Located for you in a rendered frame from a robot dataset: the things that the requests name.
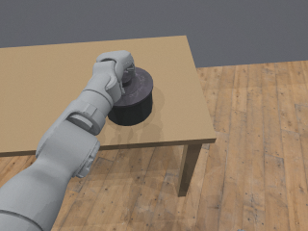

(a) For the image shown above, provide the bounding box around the knob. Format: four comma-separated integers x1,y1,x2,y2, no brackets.
121,72,132,88

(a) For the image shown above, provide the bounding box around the robot left forearm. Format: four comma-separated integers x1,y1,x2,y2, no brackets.
35,57,124,159

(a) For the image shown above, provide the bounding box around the pot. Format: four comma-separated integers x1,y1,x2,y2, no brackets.
108,92,153,126

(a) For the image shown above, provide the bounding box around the table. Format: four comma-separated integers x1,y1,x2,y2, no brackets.
0,35,217,197

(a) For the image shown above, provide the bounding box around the robot left hand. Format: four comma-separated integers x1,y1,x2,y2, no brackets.
96,50,136,95

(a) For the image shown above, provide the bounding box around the robot left upper arm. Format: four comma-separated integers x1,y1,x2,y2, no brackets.
0,120,100,231

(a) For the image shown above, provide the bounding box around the lid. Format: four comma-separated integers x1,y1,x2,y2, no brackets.
113,67,154,108

